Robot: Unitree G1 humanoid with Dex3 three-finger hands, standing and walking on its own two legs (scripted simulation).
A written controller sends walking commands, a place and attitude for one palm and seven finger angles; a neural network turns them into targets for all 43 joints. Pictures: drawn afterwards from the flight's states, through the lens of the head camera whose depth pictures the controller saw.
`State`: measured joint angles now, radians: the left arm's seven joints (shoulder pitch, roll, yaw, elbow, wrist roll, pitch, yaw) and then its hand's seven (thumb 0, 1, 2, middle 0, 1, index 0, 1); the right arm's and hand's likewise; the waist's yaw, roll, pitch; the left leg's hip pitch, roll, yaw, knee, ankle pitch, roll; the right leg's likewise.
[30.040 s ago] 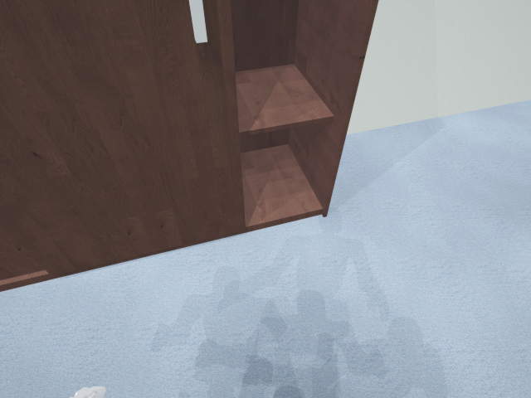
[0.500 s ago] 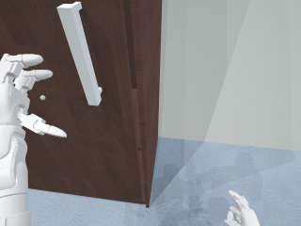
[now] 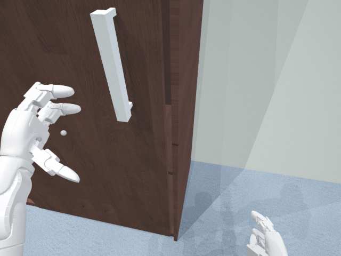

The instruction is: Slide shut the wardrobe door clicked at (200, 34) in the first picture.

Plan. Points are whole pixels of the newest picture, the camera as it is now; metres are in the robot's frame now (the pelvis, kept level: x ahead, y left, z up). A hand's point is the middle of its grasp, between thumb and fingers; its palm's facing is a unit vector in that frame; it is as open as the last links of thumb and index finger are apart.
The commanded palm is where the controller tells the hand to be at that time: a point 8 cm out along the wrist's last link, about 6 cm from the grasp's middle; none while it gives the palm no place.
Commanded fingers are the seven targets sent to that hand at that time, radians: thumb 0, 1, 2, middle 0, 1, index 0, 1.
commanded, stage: draw the hand back to the body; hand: left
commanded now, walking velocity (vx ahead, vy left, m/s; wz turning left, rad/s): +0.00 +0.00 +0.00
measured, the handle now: (118, 70) +0.40 +0.17 +0.27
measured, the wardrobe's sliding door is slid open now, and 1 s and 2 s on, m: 0.02 0.02 0.02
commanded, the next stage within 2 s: step back with the hand held close in 1.46 s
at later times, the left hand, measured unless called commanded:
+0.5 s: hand (55, 152) +0.22 +0.24 +0.20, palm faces +0.30 -0.92 -0.26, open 14.2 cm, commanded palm +0.17 +0.28 +0.21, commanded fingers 0.00 -0.12 0.41 -0.23 -0.89 -0.23 -0.89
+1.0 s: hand (50, 166) +0.21 +0.26 +0.17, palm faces +0.41 -0.83 -0.37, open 9.6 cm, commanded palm +0.16 +0.30 +0.18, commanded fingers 0.00 0.79 0.85 -0.20 -0.36 -0.20 -0.36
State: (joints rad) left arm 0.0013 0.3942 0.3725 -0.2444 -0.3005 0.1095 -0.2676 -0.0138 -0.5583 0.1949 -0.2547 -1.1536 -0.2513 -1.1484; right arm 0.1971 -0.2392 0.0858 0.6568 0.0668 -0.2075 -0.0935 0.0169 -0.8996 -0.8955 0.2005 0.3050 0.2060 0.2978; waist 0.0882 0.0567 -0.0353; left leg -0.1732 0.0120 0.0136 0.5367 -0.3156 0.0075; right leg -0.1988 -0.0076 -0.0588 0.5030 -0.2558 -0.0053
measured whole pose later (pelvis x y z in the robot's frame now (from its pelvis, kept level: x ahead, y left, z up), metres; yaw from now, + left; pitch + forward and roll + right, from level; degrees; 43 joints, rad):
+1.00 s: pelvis +0.01 +0.01 +0.01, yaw -2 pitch -4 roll -1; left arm 0.42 0.35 0.33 -0.36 -0.08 -0.14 0.08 0.00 0.44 0.68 -0.23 -0.57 -0.22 -0.56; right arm 0.22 -0.22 0.00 0.66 0.00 -0.17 -0.05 0.02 -0.90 -0.90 0.20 0.30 0.20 0.30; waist 0.07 0.06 0.00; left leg -0.09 0.02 0.05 0.45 -0.29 0.01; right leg -0.12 0.00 -0.02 0.42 -0.22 0.00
